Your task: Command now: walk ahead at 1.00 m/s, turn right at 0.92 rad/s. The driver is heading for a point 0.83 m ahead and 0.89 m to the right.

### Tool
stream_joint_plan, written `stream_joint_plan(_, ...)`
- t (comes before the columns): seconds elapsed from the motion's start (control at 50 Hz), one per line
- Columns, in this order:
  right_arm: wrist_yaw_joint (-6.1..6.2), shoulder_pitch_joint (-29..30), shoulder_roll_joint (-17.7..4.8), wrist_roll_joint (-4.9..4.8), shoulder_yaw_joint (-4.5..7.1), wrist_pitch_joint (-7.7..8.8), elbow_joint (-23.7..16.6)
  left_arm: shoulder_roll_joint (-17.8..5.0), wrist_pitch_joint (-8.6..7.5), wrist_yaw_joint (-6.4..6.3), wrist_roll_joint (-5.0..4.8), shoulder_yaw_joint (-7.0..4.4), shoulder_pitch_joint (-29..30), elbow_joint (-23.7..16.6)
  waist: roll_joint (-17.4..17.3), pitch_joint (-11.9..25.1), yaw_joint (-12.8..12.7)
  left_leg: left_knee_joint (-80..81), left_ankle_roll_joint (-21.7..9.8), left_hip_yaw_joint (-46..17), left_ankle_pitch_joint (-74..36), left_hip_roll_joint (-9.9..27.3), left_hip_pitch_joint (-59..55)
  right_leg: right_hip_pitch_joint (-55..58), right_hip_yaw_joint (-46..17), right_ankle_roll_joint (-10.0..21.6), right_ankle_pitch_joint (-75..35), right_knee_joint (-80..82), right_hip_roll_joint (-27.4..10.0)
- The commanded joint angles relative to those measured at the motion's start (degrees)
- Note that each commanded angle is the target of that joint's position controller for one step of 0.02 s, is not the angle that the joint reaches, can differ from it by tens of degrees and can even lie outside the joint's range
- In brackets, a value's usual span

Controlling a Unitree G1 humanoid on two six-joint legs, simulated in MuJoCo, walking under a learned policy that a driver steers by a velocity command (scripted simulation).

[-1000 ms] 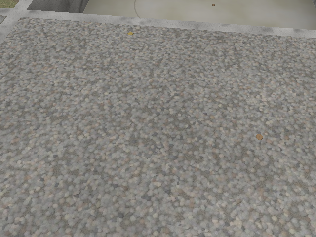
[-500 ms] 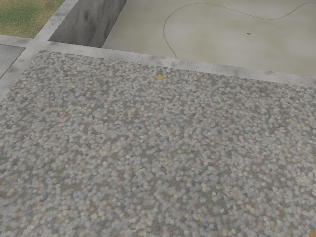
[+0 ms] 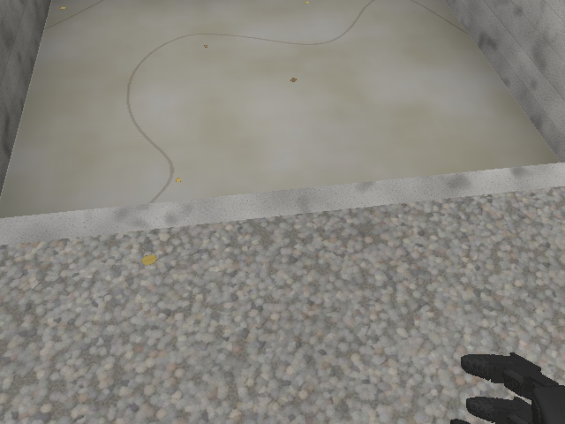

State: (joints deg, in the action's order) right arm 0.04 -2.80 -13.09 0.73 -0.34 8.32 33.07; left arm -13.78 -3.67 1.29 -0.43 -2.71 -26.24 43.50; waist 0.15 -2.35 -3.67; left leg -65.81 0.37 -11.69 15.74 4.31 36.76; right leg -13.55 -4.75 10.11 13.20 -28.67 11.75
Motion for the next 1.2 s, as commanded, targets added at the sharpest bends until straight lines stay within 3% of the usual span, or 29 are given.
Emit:
stream_joint_plan(0.02,0.81,1.9,-5.0,1.06,1.67,-0.83,-3.8,-9.3,-1.45,-2.07,-1.38,-2.65,10.3,-7.6,-1.6,-3.6,4.0,19.3,3.6,7.6,-12.4,-1.8,-12.5,-19.9,-14.7,7.2,1.4,16.2,-8.8)
stream_joint_plan(0.06,0.58,5.7,-4.2,-0.45,1.8,-0.93,-5.4,-10.6,-0.81,-2.35,-1.93,-3.36,7.4,-6.5,1.6,-0.8,0.4,28.4,5.0,9.0,-20.8,-4.8,-19.6,-19.9,-15.0,4.5,5.2,14.4,-8.4)
stream_joint_plan(0.12,0.4,5.6,-8.1,-3.18,3.81,-0.67,-5.5,-9.2,-0.21,-2.64,-2.73,-3.42,5.1,-5.4,5.8,1.2,-0.1,36.4,5.7,4.5,-18.8,-4.9,-19.2,-7.2,-20.4,2.1,10.0,8.3,-10.4)
stream_joint_plan(0.16,0.33,-0.4,-10.9,-3.77,5.67,0.02,-3.9,-8.4,0.34,-2.53,-2.02,-3.44,5.8,-5.6,7.5,4.1,3.8,37.1,3.8,4.8,-12.9,-4.5,-23.8,-1.3,-21.8,0.0,3.1,0.1,-12.0)
stream_joint_plan(0.18,0.39,-10.3,-12.8,-3.83,7.1,0.32,-2.0,-7.4,0.32,-1.97,-1.2,-2.99,7.4,-6.5,7.0,9.4,9.6,35.2,2.1,5.1,-9.8,-2.9,-34.1,-2.4,-19.3,-2.3,-4.6,-11.5,-10.4)
stream_joint_plan(0.2,0.86,-23.4,-15.7,-2.94,7.75,0.02,0.0,-1.9,0.31,-1.26,0.5,-1.0,7.5,-8.5,-0.4,19.9,14.3,32.9,-0.6,-5.6,4.1,6.3,-53.2,-12.2,-13.6,-4.3,0.8,-32.6,-8.0)
stream_joint_plan(0.22,-0.28,-25.3,-21.0,0.22,8.12,-0.09,1.1,2.2,-0.49,-0.99,-3.19,0.57,-1.7,-11.9,-28.3,25.1,7.0,48.9,-10.5,-43.8,30.2,19.9,-65.2,-31.9,-7.9,-6.4,21.4,-51.7,-4.1)
stream_joint_plan(0.24,-0.56,-20.3,-16.4,-0.15,7.58,-0.55,-0.3,-3.1,-0.03,-1.69,-4.95,0.4,0.1,-10.5,-24.2,18.3,8.0,51.8,-11.3,-48.5,44.0,20.6,-60.3,-40.3,-5.7,-6.7,13.6,-59.0,-10.6)
stream_joint_plan(0.26,-0.1,-17.6,-11.7,-0.81,6.61,-1.14,-0.5,-6.9,0.4,-1.76,-3.27,-0.39,7.0,-10.8,-14.9,10.1,10.0,51.1,-9.4,-36.5,35.2,17.8,-53.3,-42.0,-3.1,-7.0,8.8,-60.1,-12.3)
stream_joint_plan(0.28,0.1,-17.3,-10.9,-0.43,6.26,-1.73,0.7,-7.7,0.64,-1.56,-1.56,-0.75,11.1,-11.2,-5.4,6.3,10.0,49.7,-8.0,-25.1,21.2,15.1,-46.8,-39.3,-1.9,-7.0,5.9,-58.0,-14.4)
stream_joint_plan(0.3,0.11,-16.8,-10.4,0.09,6.06,-1.92,2.1,-7.4,0.55,-1.2,-0.53,-1.04,14.6,-12.5,-2.1,3.0,9.3,49.6,-7.2,-17.3,11.5,12.4,-41.1,-37.2,-2.0,-6.7,4.1,-54.5,-16.2)
stream_joint_plan(0.38,-0.46,-15.7,-5.4,-0.77,4.6,-1.43,6.7,-4.7,2.43,0.33,-2.64,-0.9,15.8,-14.0,-5.8,-0.4,5.7,51.9,-6.0,-1.0,-4.0,9.4,-34.7,-36.1,-1.5,-6.1,1.7,-50.2,-20.2)
stream_joint_plan(0.52,1.03,-17.0,-10.8,0.03,5.31,-1.45,10.1,-4.6,1.71,2.08,-2.08,-0.23,25.1,-16.0,-1.4,-7.5,6.5,57.0,-3.4,17.4,-22.4,8.1,-34.2,-36.1,4.9,-6.4,-15.7,-30.6,-18.9)
stream_joint_plan(0.58,1.92,-18.7,-15.1,0.0,6.06,-2.14,10.9,-5.0,0.82,3.55,-1.99,-0.45,29.8,-16.7,-1.0,-6.6,6.9,52.9,0.5,23.9,-53.0,6.5,-37.4,-25.1,14.4,-3.5,-16.2,-17.9,-12.8)
stream_joint_plan(0.62,3.44,-19.0,-18.7,-0.72,7.01,-3.4,10.6,-8.1,1.04,3.77,-1.7,-2.18,23.0,-15.3,-6.3,-1.6,1.7,39.2,1.4,24.3,-82.0,7.8,-38.9,-12.8,18.1,-2.7,-12.7,-15.4,-6.8)
stream_joint_plan(0.64,3.76,-16.8,-19.7,-1.14,7.38,-3.84,9.7,-11.2,1.6,3.59,-1.93,-3.98,11.6,-12.5,-8.2,3.9,-4.3,26.1,1.0,23.2,-88.0,8.8,-35.1,0.3,16.4,-0.9,-12.0,-15.0,-5.6)
stream_joint_plan(0.66,3.31,-13.3,-18.6,-1.91,7.27,-3.5,8.0,-15.3,2.16,2.61,-2.01,-6.32,-2.5,-8.8,-5.2,9.0,-10.8,8.0,1.6,22.7,-72.7,6.5,-24.3,19.7,9.8,2.3,-20.0,-7.0,-7.5)
stream_joint_plan(0.68,1.86,-14.0,-8.6,-0.5,4.89,-2.46,6.9,-15.1,2.61,0.93,-2.34,-5.68,-2.0,-7.3,9.5,7.4,-5.9,-14.2,2.1,20.6,8.1,-4.6,-8.7,30.1,-1.4,4.9,-29.0,-5.0,-13.7)
stream_joint_plan(0.7,1.13,-21.3,-6.2,-1.35,3.03,-0.54,2.3,-19.7,1.55,0.82,1.43,-5.39,2.1,-11.5,18.6,22.5,1.3,-32.8,3.5,8.0,22.8,-9.9,5.8,44.1,-32.8,19.5,-36.5,-3.7,-28.3)
stream_joint_plan(0.72,0.75,-14.4,-12.5,-1.65,3.64,0.84,0.8,-17.1,1.56,0.86,1.55,-5.69,3.0,-12.9,6.1,28.6,-3.6,-29.4,1.7,1.0,16.1,-7.4,7.0,41.3,-39.2,18.5,-20.2,5.5,-28.9)
stream_joint_plan(0.76,1.25,-10.0,-12.1,-2.23,3.97,0.58,0.3,-13.6,0.58,0.92,-0.31,-4.48,12.1,-13.5,-7.2,11.3,3.4,-17.9,1.0,2.8,10.8,-3.0,5.4,19.9,-30.7,12.9,-16.6,10.1,-24.6)
stream_joint_plan(0.82,1.46,-13.2,-12.6,-1.43,4.77,-3.15,2.6,-9.8,0.32,0.02,0.64,-3.23,18.1,-13.6,-5.5,4.1,7.5,-7.5,3.8,5.0,9.0,1.4,-5.1,-3.4,-17.5,9.9,-34.2,10.5,-21.2)
stream_joint_plan(0.9,1.58,-9.2,-5.9,0.51,2.58,-3.72,1.7,-10.1,1.97,-2.59,0.3,-3.37,16.2,-9.7,0.0,8.7,5.3,13.6,5.1,10.5,-9.1,-1.9,-13.2,-10.3,-3.9,5.1,-41.8,6.3,-12.5)
stream_joint_plan(1.0,0.92,-2.4,-7.7,-0.68,3.51,-3.48,-0.5,-7.6,3.37,-2.6,-0.41,-2.43,14.2,-7.4,5.1,9.1,1.7,27.0,3.7,9.0,-16.9,-3.7,-16.0,-5.1,-8.1,2.4,-26.8,1.2,-15.5)
stream_joint_plan(1.06,0.41,-5.4,-8.3,0.28,4.85,-2.59,-0.2,-4.6,3.13,-2.37,-0.18,-1.46,15.9,-7.3,4.6,7.8,4.9,39.0,0.1,8.9,-26.7,-2.9,-23.0,-3.8,-10.5,-2.0,-16.2,-6.8,-14.0)
stream_joint_plan(1.08,0.35,-6.2,-11.3,1.17,5.31,-2.22,-0.9,-1.4,2.39,-2.39,1.07,-0.5,11.7,-7.4,-2.6,9.9,2.7,38.3,-3.3,0.8,-49.2,5.9,-30.2,-7.7,-7.7,-5.9,-0.2,-15.4,-9.1)
stream_joint_plan(1.1,0.55,-6.5,-9.7,2.47,4.69,-2.79,-1.4,-1.9,2.29,-2.34,0.0,-0.29,4.1,-5.7,-15.5,14.7,0.7,39.2,-14.4,-13.5,-58.8,18.1,-36.8,-13.2,-4.4,-10.3,24.2,-26.9,-5.3)
stream_joint_plan(1.14,-0.05,-7.8,-5.8,0.36,3.83,-3.91,-0.8,-8.3,4.02,-2.0,-1.54,-1.97,7.4,-4.7,-10.3,15.5,3.2,42.2,-15.9,-20.2,-32.8,16.9,-36.0,-17.0,-4.4,-14.1,26.1,-37.1,-9.9)
stream_joint_plan(1.2,-0.31,-2.2,-7.0,0.18,4.03,-6.17,-1.9,-6.8,7.3,-2.54,-1.31,-2.42,13.1,-5.0,-5.6,7.6,2.9,47.5,-10.9,-11.2,-6.2,10.7,-23.1,-15.3,-2.4,-15.0,19.4,-37.2,-12.6)
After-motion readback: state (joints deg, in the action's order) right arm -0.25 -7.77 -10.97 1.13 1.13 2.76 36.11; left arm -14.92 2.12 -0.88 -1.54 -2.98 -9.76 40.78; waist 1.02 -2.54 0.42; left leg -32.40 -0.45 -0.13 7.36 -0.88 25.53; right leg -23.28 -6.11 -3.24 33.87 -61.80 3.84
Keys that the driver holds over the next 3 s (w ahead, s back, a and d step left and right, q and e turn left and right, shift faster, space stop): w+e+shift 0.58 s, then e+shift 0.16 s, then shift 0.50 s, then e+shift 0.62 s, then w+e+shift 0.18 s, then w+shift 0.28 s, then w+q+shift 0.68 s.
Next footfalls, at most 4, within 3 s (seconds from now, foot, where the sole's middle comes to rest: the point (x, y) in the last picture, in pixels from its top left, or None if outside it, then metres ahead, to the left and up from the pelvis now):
0.20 left None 0.40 0.20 -0.77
0.66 right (380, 356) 0.68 -0.18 -0.77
1.06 left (377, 265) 0.96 -0.19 -0.77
1.46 right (399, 354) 0.69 -0.23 -0.77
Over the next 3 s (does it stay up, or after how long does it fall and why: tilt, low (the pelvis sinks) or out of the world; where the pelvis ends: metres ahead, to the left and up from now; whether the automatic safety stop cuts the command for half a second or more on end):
stays up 0.56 -0.79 -0.01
